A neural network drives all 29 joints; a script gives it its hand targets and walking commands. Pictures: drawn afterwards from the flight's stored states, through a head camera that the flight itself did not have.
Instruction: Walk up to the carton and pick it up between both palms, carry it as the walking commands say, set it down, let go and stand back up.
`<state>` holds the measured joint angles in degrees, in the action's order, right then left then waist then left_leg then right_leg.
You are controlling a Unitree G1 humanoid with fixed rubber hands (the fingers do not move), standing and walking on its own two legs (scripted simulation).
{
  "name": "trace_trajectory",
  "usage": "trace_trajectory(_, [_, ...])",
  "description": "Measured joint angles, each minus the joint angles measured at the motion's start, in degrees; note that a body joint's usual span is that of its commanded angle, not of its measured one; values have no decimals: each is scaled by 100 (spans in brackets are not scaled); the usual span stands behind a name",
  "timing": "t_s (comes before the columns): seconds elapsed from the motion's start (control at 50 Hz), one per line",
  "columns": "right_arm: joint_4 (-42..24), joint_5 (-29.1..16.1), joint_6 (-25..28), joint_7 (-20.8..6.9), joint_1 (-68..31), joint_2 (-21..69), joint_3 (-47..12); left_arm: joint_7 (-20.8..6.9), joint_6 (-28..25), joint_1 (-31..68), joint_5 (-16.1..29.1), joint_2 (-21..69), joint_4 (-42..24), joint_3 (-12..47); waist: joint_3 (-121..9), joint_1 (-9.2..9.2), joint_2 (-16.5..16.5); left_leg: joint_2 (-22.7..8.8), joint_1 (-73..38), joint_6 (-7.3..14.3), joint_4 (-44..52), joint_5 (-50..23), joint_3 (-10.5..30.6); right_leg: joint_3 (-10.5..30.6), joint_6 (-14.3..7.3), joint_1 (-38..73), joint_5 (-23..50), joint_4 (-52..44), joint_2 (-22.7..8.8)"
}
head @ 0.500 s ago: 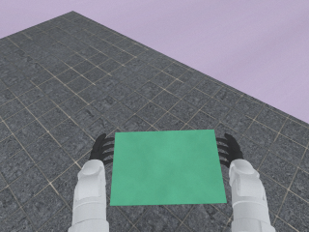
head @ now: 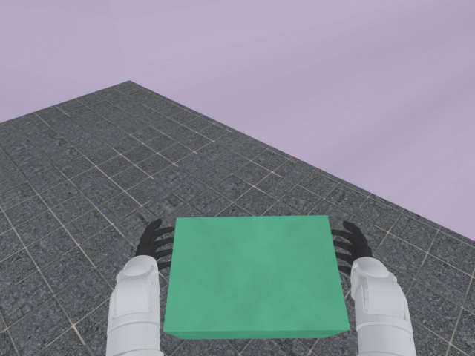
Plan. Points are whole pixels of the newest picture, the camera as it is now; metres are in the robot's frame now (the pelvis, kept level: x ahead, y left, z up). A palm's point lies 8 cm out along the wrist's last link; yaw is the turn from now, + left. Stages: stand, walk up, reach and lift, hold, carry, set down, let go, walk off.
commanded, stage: reach and lift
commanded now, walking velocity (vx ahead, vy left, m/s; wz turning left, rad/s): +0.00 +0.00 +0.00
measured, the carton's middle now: (252, 279) +0.30 +0.00 -0.04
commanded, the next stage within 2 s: hold in 0.82 s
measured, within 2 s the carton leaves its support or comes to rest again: neither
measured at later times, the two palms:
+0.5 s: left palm (149, 262) +0.28 +0.18 +0.05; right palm (362, 265) +0.28 -0.18 +0.05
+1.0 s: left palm (149, 265) +0.28 +0.18 +0.05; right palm (362, 268) +0.28 -0.18 +0.05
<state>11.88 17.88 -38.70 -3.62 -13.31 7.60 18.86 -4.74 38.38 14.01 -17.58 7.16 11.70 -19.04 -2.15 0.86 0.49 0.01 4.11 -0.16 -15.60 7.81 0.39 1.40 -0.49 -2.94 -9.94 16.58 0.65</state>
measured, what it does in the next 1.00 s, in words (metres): stands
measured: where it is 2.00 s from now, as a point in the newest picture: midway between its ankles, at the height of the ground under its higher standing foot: outside the picture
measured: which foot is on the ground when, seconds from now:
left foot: down 0.00-1.00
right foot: down 0.00-1.00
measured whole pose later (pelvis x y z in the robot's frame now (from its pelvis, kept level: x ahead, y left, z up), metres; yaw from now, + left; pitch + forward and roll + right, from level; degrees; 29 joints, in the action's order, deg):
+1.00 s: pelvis +0.00 +0.00 +0.00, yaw +0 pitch -6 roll +0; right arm 8.0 17.2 -40.3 -2.6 -10.8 7.8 16.8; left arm -3.3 40.4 10.5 -17.8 7.7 6.9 -16.5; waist 0.4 -0.1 0.6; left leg 0.3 0.7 0.0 -13.7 7.5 0.4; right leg 1.6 -0.2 0.3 -9.8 15.0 0.4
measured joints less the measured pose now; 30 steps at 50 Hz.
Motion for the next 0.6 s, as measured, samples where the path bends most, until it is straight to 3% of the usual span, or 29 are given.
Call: trace_trajectory(0.6, [-242, -12, -138, 25, 45, -9, -118, 108, 173, -138, -86, 59, -351, 159, 273, -95, 21, 30, -272, 21, 190, -62, 7, 5, 32, 282, 66, -205, -31])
